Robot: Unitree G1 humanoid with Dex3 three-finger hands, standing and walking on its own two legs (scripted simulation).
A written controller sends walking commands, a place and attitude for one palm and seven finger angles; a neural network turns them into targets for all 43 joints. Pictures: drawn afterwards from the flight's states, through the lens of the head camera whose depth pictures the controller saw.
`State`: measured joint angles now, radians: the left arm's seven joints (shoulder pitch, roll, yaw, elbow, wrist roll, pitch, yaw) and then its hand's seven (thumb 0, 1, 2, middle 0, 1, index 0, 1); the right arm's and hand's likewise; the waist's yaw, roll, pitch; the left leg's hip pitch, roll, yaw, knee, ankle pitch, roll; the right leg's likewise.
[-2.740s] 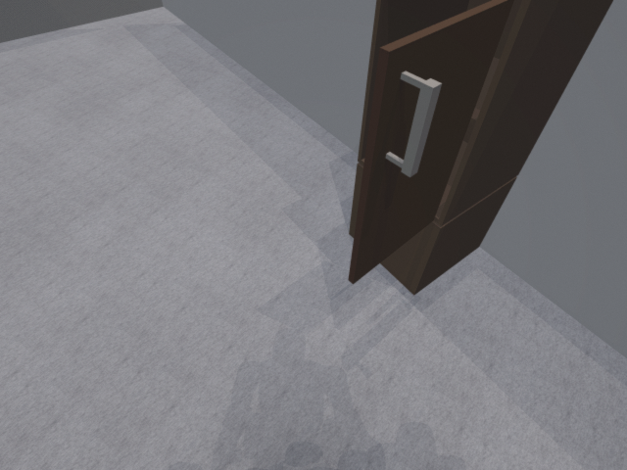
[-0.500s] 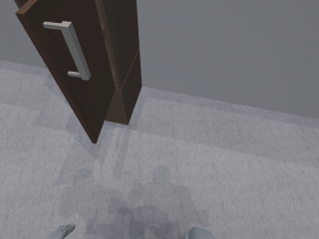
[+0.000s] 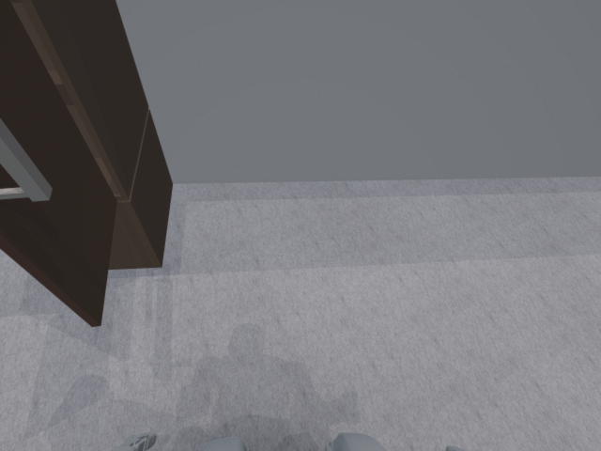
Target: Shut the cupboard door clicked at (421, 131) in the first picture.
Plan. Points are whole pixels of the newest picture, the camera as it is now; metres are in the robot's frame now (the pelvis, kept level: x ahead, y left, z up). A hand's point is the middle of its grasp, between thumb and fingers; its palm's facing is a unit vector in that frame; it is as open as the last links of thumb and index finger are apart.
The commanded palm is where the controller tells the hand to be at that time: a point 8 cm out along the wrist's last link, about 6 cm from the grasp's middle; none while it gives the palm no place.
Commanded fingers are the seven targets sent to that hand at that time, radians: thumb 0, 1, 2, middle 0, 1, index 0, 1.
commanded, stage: walk around to get in front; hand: left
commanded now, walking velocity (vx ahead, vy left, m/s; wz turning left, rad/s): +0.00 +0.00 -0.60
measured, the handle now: out of the picture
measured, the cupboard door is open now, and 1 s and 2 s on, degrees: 95 95 95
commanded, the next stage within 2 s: none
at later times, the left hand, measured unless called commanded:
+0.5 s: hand (212, 428) +0.16 +0.13 -0.15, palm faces -0.25 -0.93 -0.27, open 7.4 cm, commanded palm none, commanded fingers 0.00 0.90 0.90 -0.20 -0.30 -0.20 -0.30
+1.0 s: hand (227, 384) +0.22 +0.12 -0.15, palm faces -0.51 -0.83 -0.21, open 7.4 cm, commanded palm none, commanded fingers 0.00 0.90 0.90 -0.20 -0.30 -0.20 -0.30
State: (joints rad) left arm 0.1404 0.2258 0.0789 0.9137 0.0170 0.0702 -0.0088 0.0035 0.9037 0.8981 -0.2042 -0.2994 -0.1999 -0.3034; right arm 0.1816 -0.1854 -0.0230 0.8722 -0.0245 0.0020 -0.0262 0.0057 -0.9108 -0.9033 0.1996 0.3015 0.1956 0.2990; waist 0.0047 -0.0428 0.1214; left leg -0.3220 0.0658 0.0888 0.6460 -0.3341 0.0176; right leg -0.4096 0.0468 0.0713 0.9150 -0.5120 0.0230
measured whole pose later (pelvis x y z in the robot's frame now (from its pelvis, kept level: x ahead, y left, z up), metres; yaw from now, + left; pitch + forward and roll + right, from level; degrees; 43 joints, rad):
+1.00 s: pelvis +0.04 -0.01 +0.01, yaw -35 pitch +1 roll -2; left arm 0.17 0.25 0.10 0.92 0.02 0.07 -0.04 0.00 0.91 0.90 -0.20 -0.30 -0.19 -0.30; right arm 0.22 -0.18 -0.03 0.88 -0.03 0.01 -0.03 0.01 -0.91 -0.90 0.20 0.30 0.20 0.30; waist 0.02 0.00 0.10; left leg -0.21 0.13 0.19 0.50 -0.29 -0.01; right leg -0.45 -0.04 -0.04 0.97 -0.43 0.05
